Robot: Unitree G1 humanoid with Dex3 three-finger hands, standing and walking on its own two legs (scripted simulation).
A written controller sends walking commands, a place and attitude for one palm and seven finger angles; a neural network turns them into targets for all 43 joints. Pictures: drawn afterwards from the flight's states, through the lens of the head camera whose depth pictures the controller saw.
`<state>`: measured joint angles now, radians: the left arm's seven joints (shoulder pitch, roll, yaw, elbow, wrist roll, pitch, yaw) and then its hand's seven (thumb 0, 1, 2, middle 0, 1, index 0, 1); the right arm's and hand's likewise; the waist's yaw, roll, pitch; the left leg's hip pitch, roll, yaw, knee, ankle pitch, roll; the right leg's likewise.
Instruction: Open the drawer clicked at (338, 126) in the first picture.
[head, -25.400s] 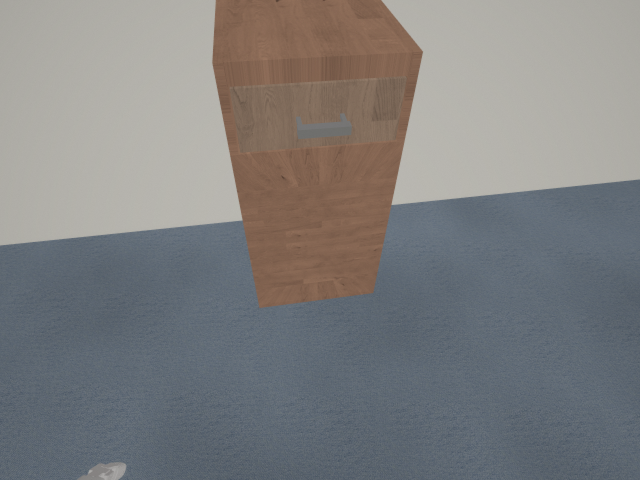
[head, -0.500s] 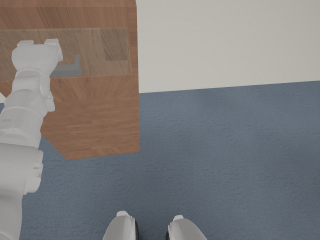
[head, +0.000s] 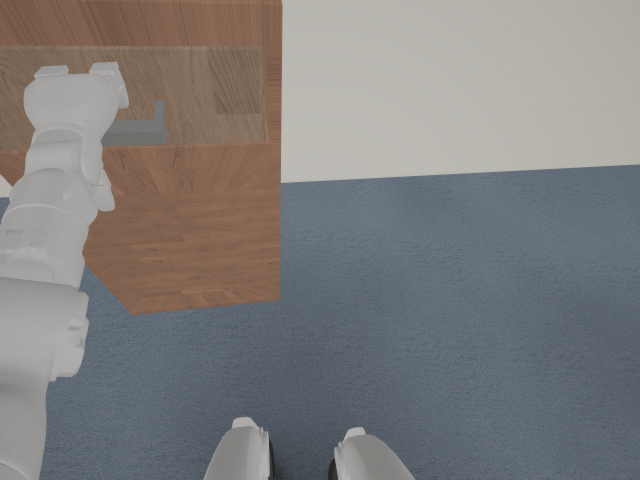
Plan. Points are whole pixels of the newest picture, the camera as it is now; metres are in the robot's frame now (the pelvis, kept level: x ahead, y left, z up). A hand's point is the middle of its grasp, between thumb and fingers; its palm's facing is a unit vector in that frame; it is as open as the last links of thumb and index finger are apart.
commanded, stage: lift the fingers back up to retry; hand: left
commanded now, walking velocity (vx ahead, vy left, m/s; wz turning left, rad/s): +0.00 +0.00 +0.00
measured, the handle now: (118, 121) +0.57 +0.23 +0.07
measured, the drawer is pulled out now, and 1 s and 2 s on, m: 0.00 0.00 0.00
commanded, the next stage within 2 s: re-aim the fingers above the handle in 0.74 s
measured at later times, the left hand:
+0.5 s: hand (89, 129) +0.53 +0.25 +0.10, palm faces -0.04 -0.05 -1.00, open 13.4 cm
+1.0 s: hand (84, 113) +0.53 +0.24 +0.12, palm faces -0.03 -0.04 -1.00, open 13.7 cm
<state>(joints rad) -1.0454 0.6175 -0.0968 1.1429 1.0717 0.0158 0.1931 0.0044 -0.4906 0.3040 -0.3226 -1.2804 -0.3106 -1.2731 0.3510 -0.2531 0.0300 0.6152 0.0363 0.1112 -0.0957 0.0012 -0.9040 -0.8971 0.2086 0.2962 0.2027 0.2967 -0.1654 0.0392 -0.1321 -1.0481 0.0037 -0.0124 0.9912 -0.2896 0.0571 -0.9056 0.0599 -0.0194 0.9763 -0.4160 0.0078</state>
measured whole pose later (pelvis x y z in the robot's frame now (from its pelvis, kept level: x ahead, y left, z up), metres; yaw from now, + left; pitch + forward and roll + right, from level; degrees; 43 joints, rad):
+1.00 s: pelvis +0.08 -0.02 +0.05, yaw +1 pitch +14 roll -1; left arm -0.68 0.56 -0.01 0.81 1.00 -0.08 0.12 0.00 -0.49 0.30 -0.32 -1.20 -0.35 -1.21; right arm 0.27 -0.27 -0.05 0.66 0.03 0.19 -0.04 0.00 -0.91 -0.90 0.21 0.30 0.20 0.30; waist -0.05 0.05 -0.13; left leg -0.66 0.00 0.00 0.75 -0.33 0.03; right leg -0.52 0.06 0.01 0.71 -0.43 -0.02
